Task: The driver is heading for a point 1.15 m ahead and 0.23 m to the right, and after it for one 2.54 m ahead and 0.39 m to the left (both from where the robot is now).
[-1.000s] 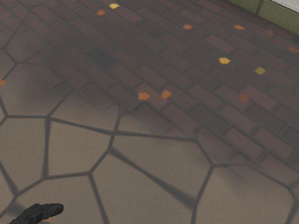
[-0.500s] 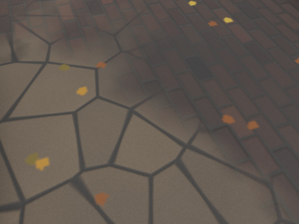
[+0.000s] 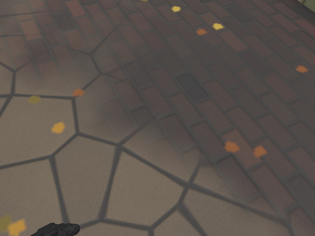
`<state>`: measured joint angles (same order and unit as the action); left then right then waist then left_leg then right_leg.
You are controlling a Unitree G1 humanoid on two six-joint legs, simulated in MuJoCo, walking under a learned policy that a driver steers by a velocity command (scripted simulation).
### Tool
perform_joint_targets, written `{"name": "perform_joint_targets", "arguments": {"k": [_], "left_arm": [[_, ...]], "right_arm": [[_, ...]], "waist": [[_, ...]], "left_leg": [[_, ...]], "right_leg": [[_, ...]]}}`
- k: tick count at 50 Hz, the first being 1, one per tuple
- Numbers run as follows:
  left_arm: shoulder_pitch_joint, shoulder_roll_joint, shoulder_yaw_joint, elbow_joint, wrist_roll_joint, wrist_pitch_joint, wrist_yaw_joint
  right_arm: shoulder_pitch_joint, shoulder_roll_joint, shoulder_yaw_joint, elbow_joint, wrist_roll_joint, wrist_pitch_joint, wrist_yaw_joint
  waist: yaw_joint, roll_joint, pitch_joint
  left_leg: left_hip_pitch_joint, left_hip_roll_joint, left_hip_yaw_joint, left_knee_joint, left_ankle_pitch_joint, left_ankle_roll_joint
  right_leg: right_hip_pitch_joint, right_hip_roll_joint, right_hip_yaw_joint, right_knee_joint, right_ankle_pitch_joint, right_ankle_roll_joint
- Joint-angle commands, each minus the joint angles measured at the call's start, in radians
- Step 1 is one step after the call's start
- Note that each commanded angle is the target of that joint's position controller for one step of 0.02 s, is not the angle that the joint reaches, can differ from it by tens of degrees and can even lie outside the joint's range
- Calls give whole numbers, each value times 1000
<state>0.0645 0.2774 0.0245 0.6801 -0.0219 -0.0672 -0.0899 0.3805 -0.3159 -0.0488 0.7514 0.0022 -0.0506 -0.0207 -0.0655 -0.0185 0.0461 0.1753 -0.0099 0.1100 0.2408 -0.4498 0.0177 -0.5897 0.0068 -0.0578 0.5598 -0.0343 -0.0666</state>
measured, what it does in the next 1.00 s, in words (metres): walks ahead, turning right: right foot, then left foot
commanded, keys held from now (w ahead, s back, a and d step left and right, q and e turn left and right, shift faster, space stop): w+e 0.68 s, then w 0.22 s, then w+q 0.10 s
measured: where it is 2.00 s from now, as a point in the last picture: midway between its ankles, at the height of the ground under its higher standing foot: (201, 147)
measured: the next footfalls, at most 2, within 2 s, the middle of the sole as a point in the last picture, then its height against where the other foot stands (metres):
right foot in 0.04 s outside the picture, level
left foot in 0.50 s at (133, 220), level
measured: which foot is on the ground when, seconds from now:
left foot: down 0.00-0.02, up 0.04-0.48, down 0.50-1.00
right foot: up 0.00-0.02, down 0.04-0.50, up 0.52-0.98, down 1.00-1.00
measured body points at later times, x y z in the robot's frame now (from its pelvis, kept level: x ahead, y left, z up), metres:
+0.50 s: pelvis +0.31 +0.01 +0.00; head +0.33 +0.00 +0.45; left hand +0.44 +0.28 -0.11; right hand +0.46 -0.29 -0.05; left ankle +0.47 +0.09 -0.72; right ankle +0.16 -0.09 -0.72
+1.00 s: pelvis +0.54 -0.10 +0.01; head +0.57 -0.12 +0.46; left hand +0.87 -0.04 -0.05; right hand +0.37 -0.33 -0.12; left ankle +0.47 +0.10 -0.72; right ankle +0.60 -0.25 -0.72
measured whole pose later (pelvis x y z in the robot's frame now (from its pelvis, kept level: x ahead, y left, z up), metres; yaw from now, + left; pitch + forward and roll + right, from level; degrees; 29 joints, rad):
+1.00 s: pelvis +0.54 -0.10 +0.01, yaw -29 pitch +2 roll +2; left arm 0.01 0.25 0.02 0.60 -0.01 -0.06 -0.05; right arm 0.43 -0.30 -0.06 0.87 0.03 -0.06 0.00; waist -0.11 -0.03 0.04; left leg 0.07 0.03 0.12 0.32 -0.40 -0.03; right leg -0.48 -0.03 -0.01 0.51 -0.09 -0.07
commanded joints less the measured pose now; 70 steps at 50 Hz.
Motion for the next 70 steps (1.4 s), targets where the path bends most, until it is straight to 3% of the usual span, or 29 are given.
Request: {"name": "perform_joint_targets", "arguments": {"k": [1,2,3,4,5,6,8,12,16,20,24,25,26,27,28,29,31,37,46,48,50,51,52,53,54,56,61,65,70], "left_arm": [[177,180,74,-35,-4,-5,15],[327,234,96,-14,-9,8,35],[344,327,113,-18,-8,2,39],[372,228,93,-21,-7,0,44],[324,207,86,-20,2,-4,52],[261,193,82,-30,1,-7,56],[171,152,67,-58,18,-9,63],[152,163,70,-49,8,-10,80],[197,191,79,-26,-3,2,95],[267,192,82,2,-14,20,102],[249,144,71,-4,0,28,98],[263,72,46,-20,14,24,90],[398,5,24,-51,-7,12,88],[399,107,39,-37,-29,13,92],[295,171,57,-41,-25,20,95],[231,173,61,-53,-10,26,98],[191,145,65,-71,-2,30,90],[130,53,42,-95,5,45,81],[-111,47,22,-153,2,6,38],[-78,78,36,-153,6,-1,38],[178,159,81,-76,14,-3,53],[366,243,106,-43,29,6,72],[363,289,103,-45,40,10,76],[350,195,84,-45,32,7,76],[295,156,69,-33,21,2,75],[185,93,53,-23,22,-11,67],[85,92,63,16,42,-48,77],[86,128,72,37,36,-26,109],[111,178,91,64,1,13,123]], "right_arm": [[-25,-195,-50,-59,-1,12,-22],[-6,-173,-39,-76,-15,3,-26],[135,-21,8,-115,-29,-23,0],[9,-111,-2,-116,5,-61,16],[-107,-145,-12,-160,45,-81,25],[-146,-133,-2,-174,34,-95,20],[-139,-132,-11,-169,-4,-91,14],[-112,-87,4,-167,-26,-54,12],[-284,-39,25,-205,-23,-60,15],[-346,-81,5,-219,6,-74,26],[-177,-139,-38,-182,6,-87,23],[-48,-187,-54,-176,-12,-89,15],[23,-272,-73,-151,-31,-75,18],[24,-202,-65,-145,-11,-68,27],[-19,-132,-47,-157,-7,-65,23],[-65,-106,-37,-157,-13,-59,22],[-106,-69,-24,-141,-21,-57,17],[-76,-99,-40,-69,-9,-70,21],[15,-160,-49,45,31,-33,24],[14,-179,-51,61,37,-19,22],[-6,-173,-42,64,37,-13,17],[-11,-107,-14,31,5,-21,17],[109,5,18,15,9,-36,22],[36,-112,-13,30,37,-46,25],[-35,-137,-26,0,53,-48,26],[-75,-109,-28,-1,28,-37,18],[-40,-40,-28,-2,18,18,7],[-156,-2,-12,-57,7,16,35],[-218,-49,-32,-128,3,29,75]], "waist": [[164,128,-159],[230,49,-254],[106,-243,-394],[201,-121,-474],[204,-80,-296],[161,25,-196],[81,34,-96],[39,-5,-36],[112,-35,-18],[136,-70,-44],[28,-94,-106],[-26,10,-235],[34,329,-345],[18,298,-312],[-14,179,-187],[-8,112,-117],[23,129,-43],[34,94,-12],[-15,89,43],[29,112,14],[173,100,-149],[239,-18,-310],[155,-239,-442],[202,-128,-376],[178,-120,-221],[112,-79,-100],[22,-58,-19],[60,-53,-17],[71,-53,-48]], "left_leg": [[-101,222,25,432,1305,64],[-350,191,14,710,1030,31],[-794,-37,-63,1123,-31,-48],[-887,-48,-257,1222,-90,-35],[-962,10,-261,1193,-10,-16],[-937,55,-247,1100,62,-4],[-831,99,-237,980,119,-17],[-771,112,-179,793,165,-85],[-664,53,-146,451,477,-110],[-603,19,-192,294,521,-99],[-376,36,-192,221,381,-10],[-155,191,-338,220,290,55],[128,418,-801,118,89,216],[108,453,-967,54,-180,232],[5,400,-805,38,-175,189],[-101,350,-644,39,-21,158],[-234,274,-447,1,197,138],[-264,272,-252,-85,414,187],[-158,284,-130,-65,558,157],[-125,290,-142,16,750,142],[-239,217,-84,308,917,92],[-483,155,-55,634,564,47],[-803,-9,-131,939,-140,-4],[-884,28,-248,1039,-133,-3],[-940,71,-223,1036,-44,3],[-879,134,-204,958,108,-7],[-773,130,-199,856,220,-62],[-711,110,-124,555,454,-60],[-699,86,-99,409,397,-5]], "right_leg": [[353,102,-63,-11,-48,-85],[673,-3,116,0,-44,-137],[1036,-308,731,-71,-259,-364],[1063,-326,908,-233,-382,-361],[943,-303,756,-269,-345,-300],[779,-261,650,-279,-251,-267],[540,-189,510,-318,-47,-252],[322,-138,380,-367,96,-257],[233,-51,293,-337,-10,-177],[339,-92,403,-254,-127,-136],[384,-80,452,-32,-85,-66],[298,-17,378,235,-192,-30],[-29,122,237,576,-567,35],[-181,38,241,731,-533,50],[-209,0,233,773,-429,57],[-185,-31,202,756,-352,63],[-127,-79,197,675,-272,69],[-132,-92,175,453,-174,84],[-17,-59,61,26,-41,32],[83,-26,41,-33,-107,2],[489,4,20,-86,-28,-47],[819,-212,246,-36,26,-110],[1027,-435,687,-153,-164,-245],[934,-415,692,-219,-266,-223],[815,-379,527,-245,-243,-186],[600,-296,346,-317,-140,-148],[407,-263,64,-378,398,-139],[411,-215,-88,-361,420,-113],[558,-287,-93,-246,438,-90]]}}
Keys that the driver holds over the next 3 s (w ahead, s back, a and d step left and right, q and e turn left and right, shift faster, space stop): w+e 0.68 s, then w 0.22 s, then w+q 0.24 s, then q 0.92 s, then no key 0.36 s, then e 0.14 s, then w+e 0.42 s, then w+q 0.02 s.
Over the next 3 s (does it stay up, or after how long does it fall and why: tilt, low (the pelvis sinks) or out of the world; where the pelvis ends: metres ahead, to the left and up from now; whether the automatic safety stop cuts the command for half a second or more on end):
stays up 0.88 -0.29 0.01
